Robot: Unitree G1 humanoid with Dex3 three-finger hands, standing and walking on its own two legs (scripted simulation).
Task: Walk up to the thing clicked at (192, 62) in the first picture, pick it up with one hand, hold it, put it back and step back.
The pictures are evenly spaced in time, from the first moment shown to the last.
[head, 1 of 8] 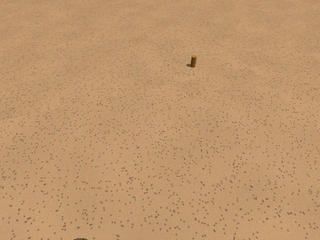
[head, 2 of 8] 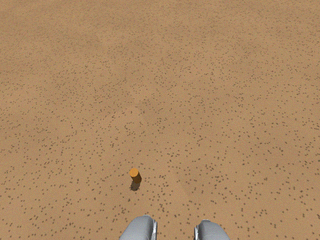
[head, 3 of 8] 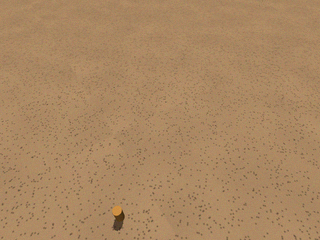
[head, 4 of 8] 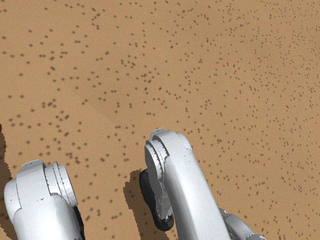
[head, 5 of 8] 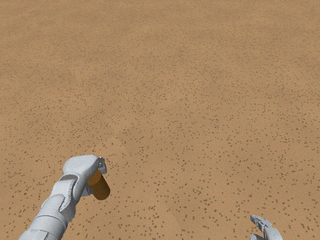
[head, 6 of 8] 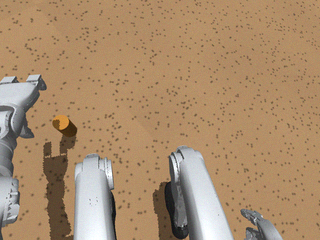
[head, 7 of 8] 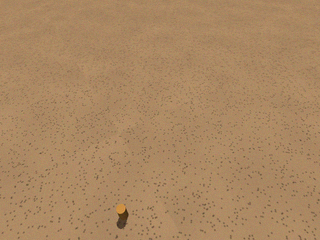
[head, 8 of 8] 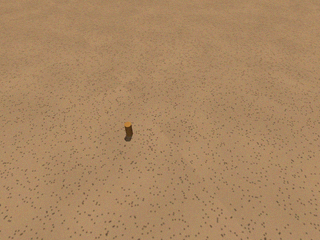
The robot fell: no
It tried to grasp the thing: yes
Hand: left
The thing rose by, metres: 0.61
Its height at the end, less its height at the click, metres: +0.00
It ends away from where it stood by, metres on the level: 0.01
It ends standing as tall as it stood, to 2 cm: yes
